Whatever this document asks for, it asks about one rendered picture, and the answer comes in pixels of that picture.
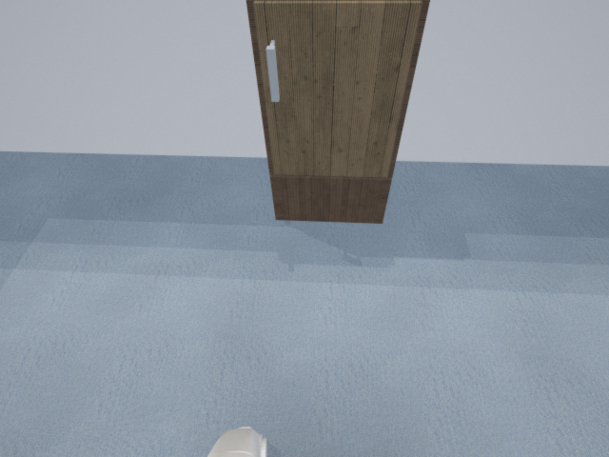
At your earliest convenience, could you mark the handle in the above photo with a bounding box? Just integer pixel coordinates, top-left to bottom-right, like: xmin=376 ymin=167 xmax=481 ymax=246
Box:
xmin=266 ymin=40 xmax=280 ymax=102

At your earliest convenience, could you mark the cupboard door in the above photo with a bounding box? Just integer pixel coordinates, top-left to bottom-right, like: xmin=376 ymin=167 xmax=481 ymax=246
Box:
xmin=253 ymin=0 xmax=422 ymax=177

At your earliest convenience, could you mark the left robot thigh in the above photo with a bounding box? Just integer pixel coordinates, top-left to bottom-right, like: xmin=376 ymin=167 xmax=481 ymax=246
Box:
xmin=207 ymin=428 xmax=266 ymax=457

